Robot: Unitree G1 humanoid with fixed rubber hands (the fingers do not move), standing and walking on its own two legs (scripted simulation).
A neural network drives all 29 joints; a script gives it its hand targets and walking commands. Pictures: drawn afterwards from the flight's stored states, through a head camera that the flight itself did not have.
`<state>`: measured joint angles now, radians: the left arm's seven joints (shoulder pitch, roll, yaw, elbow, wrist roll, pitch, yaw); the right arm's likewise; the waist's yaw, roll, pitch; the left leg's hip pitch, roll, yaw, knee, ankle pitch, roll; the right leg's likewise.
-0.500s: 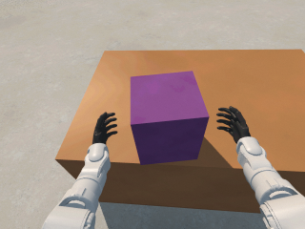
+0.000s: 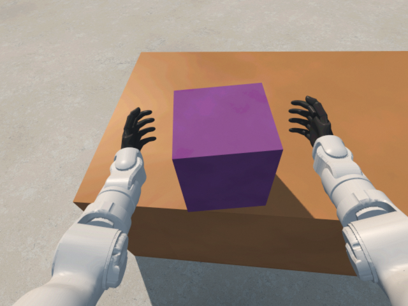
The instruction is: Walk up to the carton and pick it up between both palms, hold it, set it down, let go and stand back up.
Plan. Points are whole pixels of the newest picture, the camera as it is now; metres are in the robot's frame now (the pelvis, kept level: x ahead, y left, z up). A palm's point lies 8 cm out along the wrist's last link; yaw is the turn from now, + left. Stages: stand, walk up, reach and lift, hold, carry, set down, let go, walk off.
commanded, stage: reach and lift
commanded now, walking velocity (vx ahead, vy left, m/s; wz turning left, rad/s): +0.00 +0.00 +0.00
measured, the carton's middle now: (222, 151) +0.49 +0.01 -0.03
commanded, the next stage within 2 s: none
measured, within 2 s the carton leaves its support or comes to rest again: neither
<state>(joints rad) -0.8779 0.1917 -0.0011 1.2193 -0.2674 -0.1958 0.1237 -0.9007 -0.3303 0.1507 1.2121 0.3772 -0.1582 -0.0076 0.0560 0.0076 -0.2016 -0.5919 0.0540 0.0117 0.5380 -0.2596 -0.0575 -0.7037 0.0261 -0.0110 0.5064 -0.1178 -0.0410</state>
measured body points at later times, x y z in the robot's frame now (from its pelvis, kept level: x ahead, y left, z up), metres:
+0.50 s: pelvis +0.01 +0.00 +0.00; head +0.10 -0.01 +0.44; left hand +0.48 +0.19 +0.09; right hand +0.51 -0.17 +0.10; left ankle -0.02 +0.16 -0.73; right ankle +0.06 -0.09 -0.73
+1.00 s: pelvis +0.00 +0.01 -0.02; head +0.14 +0.00 +0.41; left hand +0.46 +0.19 -0.01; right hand +0.49 -0.17 +0.00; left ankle -0.02 +0.16 -0.73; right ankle +0.06 -0.09 -0.73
